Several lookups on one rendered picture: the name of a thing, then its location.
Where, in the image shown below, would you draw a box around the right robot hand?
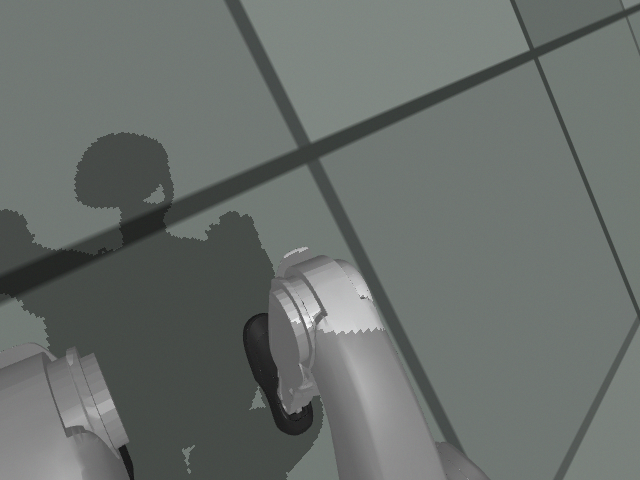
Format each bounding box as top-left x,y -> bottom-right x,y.
435,442 -> 490,480

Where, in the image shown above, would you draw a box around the left robot foot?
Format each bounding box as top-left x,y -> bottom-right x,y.
118,445 -> 134,480

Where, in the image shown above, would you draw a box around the right robot foot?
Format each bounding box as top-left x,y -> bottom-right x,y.
243,313 -> 313,435

